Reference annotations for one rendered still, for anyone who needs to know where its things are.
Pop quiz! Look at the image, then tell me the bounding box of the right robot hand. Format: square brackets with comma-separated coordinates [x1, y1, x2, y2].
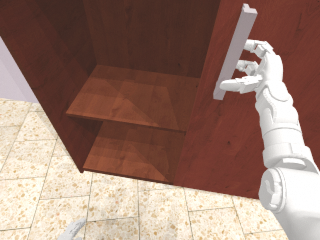
[219, 39, 283, 94]

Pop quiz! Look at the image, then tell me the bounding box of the left robot hand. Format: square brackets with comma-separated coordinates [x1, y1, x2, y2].
[57, 218, 86, 240]

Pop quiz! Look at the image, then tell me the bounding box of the right robot upper arm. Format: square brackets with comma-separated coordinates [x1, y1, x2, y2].
[258, 167, 320, 240]

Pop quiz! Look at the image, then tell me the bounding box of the handle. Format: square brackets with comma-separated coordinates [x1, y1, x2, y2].
[213, 3, 258, 100]

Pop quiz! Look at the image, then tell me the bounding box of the wardrobe door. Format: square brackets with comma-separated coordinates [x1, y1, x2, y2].
[173, 0, 320, 200]

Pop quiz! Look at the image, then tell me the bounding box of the robot right forearm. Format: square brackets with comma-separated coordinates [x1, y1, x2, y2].
[255, 79, 320, 176]

